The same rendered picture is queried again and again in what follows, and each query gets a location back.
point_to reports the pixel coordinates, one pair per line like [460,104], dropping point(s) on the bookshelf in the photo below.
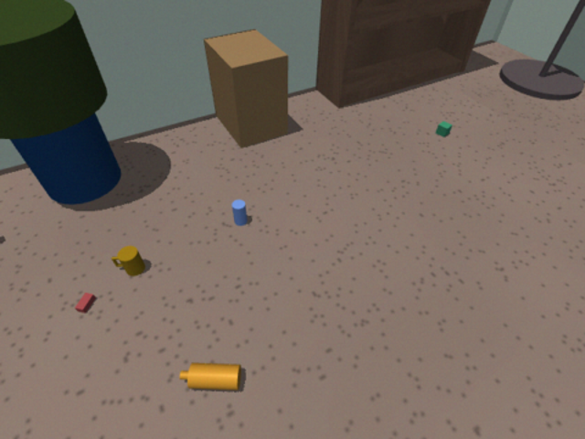
[372,47]

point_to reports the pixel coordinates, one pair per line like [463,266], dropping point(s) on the potted plant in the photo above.
[50,91]

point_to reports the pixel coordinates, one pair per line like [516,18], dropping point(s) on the coat stand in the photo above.
[545,80]

